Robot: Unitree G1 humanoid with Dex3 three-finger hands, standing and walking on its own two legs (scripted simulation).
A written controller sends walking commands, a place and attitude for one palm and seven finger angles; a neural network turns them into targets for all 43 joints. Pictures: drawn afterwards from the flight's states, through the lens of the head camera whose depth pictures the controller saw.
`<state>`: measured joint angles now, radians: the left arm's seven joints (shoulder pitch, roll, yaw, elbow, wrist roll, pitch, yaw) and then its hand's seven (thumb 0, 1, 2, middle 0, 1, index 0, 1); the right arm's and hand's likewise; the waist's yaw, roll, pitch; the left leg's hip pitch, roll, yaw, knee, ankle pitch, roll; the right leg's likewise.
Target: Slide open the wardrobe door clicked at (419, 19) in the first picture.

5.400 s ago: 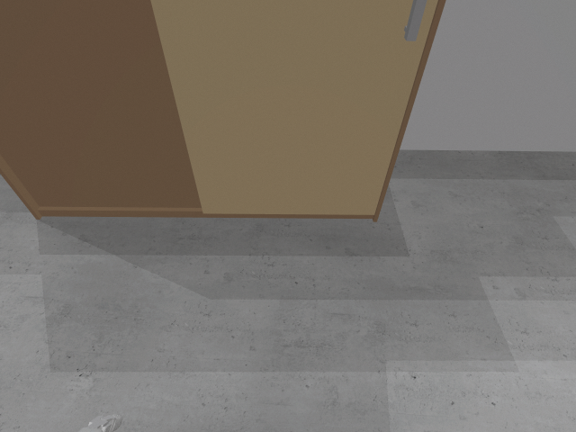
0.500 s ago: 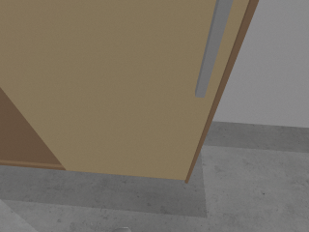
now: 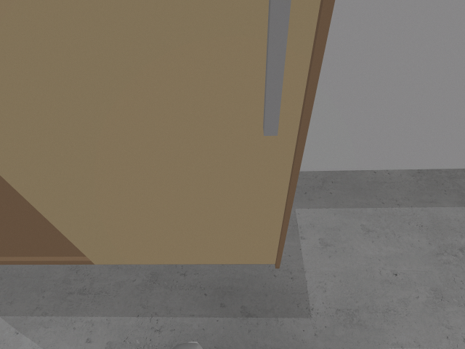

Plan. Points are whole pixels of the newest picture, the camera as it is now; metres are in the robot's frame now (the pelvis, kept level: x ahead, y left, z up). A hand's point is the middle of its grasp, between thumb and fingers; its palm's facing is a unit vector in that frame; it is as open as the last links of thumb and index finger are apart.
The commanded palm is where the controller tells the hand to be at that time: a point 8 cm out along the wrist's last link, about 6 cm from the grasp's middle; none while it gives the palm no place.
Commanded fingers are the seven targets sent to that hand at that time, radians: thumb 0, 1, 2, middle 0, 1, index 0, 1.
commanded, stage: come to a stop and stand still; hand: right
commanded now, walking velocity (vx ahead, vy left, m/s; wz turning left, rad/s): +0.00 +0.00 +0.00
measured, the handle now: (273, 58) +0.52 -0.04 +0.24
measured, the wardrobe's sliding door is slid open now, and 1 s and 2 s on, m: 0.00 0.00 0.00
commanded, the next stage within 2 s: look again from close up in 0.94 s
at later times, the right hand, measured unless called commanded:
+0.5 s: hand out of the picture -0.03 -0.18 -0.17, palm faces -0.02 +0.98 -0.18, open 7.4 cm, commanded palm none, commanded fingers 0.00 -0.90 -0.90 0.20 0.30 0.20 0.30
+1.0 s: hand out of the picture +0.00 -0.20 -0.16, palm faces -0.03 +0.98 -0.21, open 7.4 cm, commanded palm none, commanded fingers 0.00 -0.90 -0.90 0.20 0.30 0.20 0.30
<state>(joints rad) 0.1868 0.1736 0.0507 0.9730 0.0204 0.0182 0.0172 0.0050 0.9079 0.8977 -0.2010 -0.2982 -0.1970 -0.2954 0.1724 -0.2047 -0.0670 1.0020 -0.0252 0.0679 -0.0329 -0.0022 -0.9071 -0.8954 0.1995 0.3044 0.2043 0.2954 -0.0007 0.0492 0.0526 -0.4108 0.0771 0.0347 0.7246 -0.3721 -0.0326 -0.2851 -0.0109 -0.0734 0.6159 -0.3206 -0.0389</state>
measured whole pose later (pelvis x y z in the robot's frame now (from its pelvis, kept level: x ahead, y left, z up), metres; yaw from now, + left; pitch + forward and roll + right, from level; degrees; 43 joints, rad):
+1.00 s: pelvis -0.02 -0.02 +0.01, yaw +1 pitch +0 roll +0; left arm 0.25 0.19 -0.01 1.09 0.01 -0.02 0.01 0.01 0.91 0.90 -0.20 -0.30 -0.20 -0.30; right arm 0.28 -0.18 0.02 1.06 -0.02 -0.01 -0.03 0.00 -0.90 -0.90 0.20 0.30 0.20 0.30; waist 0.01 0.00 0.02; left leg -0.16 0.02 0.02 0.49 -0.32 -0.01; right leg -0.25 0.02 -0.11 0.48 -0.23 -0.06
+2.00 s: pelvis -0.01 +0.00 +0.01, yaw -1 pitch +1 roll -1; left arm 0.30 0.23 0.02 0.83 -0.01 -0.19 0.04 0.01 0.90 0.90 -0.21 -0.30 -0.20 -0.30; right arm 0.37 -0.24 -0.16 0.25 0.13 -0.10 0.00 0.01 -0.87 -0.88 0.20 0.32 0.21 0.32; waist 0.02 0.03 0.00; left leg -0.20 0.03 0.05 0.56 -0.35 0.01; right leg -0.28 0.04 -0.07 0.48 -0.22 -0.04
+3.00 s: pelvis -0.04 -0.02 +0.00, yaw -2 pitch +0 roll +2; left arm 0.23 0.24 -0.08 0.60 -0.07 -0.29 0.10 0.02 0.90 0.90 -0.21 -0.30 -0.20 -0.30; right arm 0.11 -0.42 -0.37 -0.02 0.35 -0.02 0.42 -0.01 0.24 -0.41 0.28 1.03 0.29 1.02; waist -0.04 -0.03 -0.03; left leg -0.21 0.01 0.07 0.55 -0.33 -0.01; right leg -0.36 0.02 -0.05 0.61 -0.24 -0.07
